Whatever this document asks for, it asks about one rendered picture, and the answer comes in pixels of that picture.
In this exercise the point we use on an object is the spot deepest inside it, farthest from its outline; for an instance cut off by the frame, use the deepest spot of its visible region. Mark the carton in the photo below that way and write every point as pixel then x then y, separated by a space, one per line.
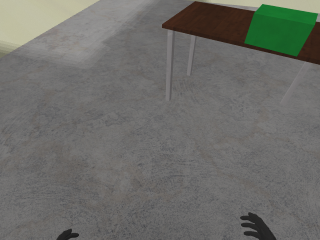
pixel 280 29

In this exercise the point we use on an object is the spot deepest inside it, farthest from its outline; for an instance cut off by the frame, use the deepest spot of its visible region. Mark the table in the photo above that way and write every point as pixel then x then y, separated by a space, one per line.
pixel 229 25

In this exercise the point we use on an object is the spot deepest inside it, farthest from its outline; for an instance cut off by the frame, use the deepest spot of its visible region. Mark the robot right hand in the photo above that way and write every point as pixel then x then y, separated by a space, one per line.
pixel 263 232

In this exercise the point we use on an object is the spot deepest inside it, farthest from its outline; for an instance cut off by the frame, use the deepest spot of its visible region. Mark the robot left hand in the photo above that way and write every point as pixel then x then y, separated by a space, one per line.
pixel 67 234

